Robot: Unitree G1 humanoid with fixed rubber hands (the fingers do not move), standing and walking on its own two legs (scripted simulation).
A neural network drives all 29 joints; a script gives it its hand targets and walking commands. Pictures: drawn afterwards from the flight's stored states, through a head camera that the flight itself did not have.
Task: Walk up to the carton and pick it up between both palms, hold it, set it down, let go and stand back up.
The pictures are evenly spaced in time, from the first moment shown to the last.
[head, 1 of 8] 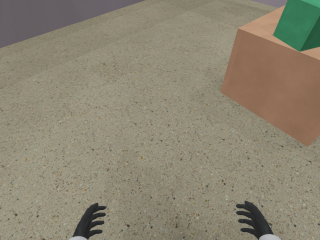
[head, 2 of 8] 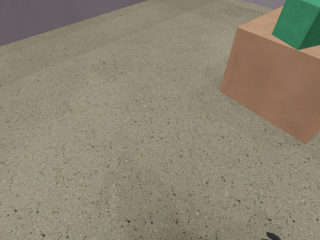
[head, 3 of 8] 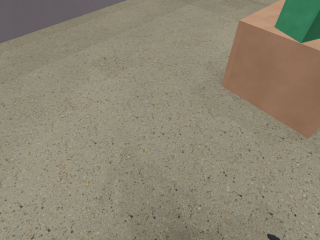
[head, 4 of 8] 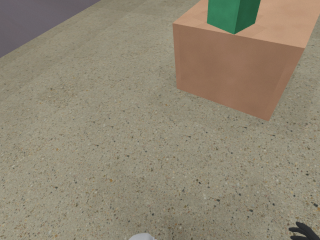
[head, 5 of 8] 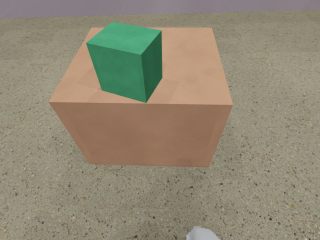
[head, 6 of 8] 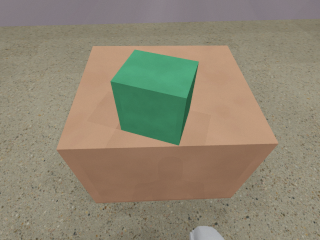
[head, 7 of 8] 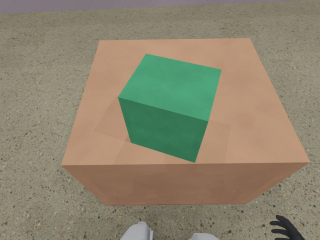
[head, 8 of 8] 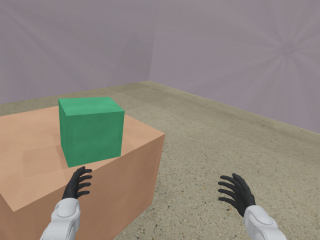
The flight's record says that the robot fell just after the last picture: yes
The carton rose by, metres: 0.00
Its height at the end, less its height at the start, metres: +0.00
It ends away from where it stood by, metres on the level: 0.00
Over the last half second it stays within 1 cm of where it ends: yes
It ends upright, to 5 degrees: yes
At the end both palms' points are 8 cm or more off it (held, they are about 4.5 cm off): yes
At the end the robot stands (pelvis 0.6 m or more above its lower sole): yes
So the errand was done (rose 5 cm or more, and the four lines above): no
